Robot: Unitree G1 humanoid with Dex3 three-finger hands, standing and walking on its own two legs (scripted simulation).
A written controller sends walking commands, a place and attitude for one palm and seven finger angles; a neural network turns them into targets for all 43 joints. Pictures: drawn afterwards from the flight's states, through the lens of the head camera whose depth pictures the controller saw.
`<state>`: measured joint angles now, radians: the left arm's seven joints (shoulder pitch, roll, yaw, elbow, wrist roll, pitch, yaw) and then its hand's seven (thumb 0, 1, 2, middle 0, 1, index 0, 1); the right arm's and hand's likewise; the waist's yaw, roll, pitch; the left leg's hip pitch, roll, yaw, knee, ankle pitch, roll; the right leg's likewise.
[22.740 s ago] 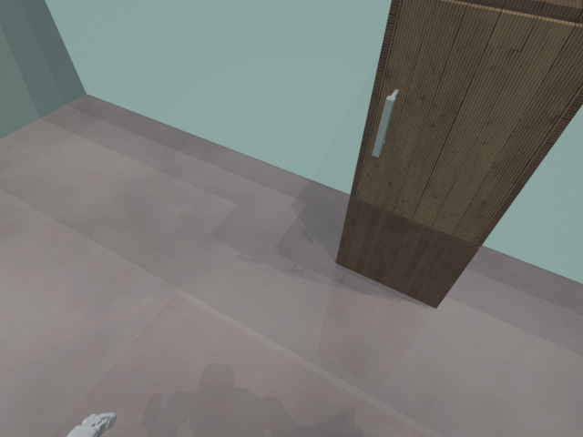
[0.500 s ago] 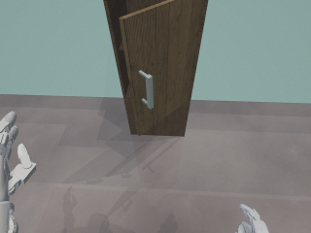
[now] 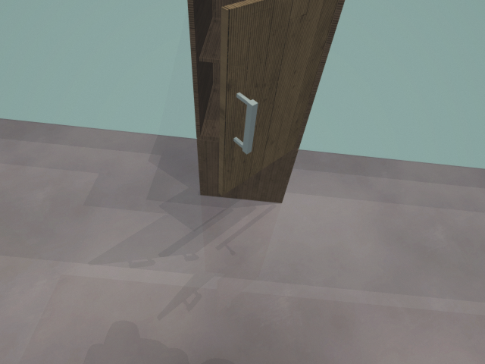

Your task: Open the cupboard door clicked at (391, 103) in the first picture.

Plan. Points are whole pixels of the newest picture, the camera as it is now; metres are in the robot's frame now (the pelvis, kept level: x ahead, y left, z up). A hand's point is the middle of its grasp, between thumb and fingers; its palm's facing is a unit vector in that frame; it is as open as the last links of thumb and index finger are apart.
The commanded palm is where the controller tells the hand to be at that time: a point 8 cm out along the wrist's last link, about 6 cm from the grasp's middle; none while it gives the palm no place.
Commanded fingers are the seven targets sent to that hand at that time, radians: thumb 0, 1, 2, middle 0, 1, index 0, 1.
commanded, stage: let the arm hang, fingers relaxed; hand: left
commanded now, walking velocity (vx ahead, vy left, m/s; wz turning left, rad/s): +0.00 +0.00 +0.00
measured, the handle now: (244, 124) +0.68 +0.04 -0.03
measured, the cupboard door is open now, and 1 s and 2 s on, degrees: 46 46 46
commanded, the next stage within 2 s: look to check the result in 0.68 s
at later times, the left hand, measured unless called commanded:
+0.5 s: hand out of the picture -0.01 +0.18 -0.17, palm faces +0.03 -0.98 -0.20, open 7.4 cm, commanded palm none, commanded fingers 0.00 0.90 0.90 -0.20 -0.30 -0.20 -0.30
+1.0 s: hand out of the picture +0.00 +0.16 -0.17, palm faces +0.04 -0.98 -0.18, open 7.3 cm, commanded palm none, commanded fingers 0.00 0.90 0.90 -0.20 -0.30 -0.20 -0.30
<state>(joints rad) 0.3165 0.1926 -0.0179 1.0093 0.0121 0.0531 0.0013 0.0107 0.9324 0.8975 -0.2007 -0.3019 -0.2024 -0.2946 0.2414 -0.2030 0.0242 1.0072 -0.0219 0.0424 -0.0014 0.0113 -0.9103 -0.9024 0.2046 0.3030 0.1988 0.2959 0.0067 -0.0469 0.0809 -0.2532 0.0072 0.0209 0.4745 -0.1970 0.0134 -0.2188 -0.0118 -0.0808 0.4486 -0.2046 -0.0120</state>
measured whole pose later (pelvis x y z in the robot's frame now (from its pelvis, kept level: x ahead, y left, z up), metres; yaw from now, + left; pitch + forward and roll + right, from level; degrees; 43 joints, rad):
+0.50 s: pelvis -0.01 +0.01 +0.00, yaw -1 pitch -2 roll +0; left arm 0.30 0.14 0.02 1.13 0.01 0.01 0.03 0.00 0.91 0.90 -0.19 -0.30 -0.20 -0.29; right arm 0.33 -0.12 -0.01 1.12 -0.02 0.02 -0.02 0.01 -0.91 -0.90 0.20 0.30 0.20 0.30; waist -0.01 0.01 0.02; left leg -0.24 -0.01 0.05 0.43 -0.17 0.03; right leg -0.23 -0.03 -0.06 0.45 -0.20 0.00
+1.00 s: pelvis +0.02 -0.01 +0.00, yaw +0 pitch -2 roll +0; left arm 0.29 0.13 0.02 1.16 0.00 0.00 0.03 0.00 0.91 0.90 -0.20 -0.30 -0.20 -0.29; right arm 0.31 -0.11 0.00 1.14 -0.02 0.01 -0.03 0.01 -0.91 -0.90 0.20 0.30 0.20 0.30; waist -0.01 0.00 0.05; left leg -0.20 0.01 0.03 0.42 -0.19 0.00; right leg -0.19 -0.01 -0.07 0.43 -0.22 -0.02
